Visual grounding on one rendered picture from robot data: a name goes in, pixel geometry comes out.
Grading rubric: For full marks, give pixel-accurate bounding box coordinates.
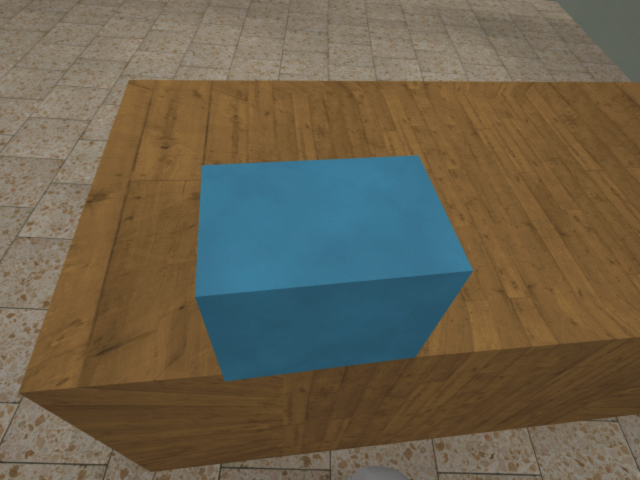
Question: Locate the carton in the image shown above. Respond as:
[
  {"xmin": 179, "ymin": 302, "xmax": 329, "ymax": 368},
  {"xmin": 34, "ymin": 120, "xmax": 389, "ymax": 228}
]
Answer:
[{"xmin": 195, "ymin": 155, "xmax": 473, "ymax": 381}]

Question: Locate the pedestal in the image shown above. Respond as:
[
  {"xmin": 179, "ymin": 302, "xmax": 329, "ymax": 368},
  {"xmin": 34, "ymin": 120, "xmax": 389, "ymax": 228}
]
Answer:
[{"xmin": 18, "ymin": 80, "xmax": 640, "ymax": 472}]

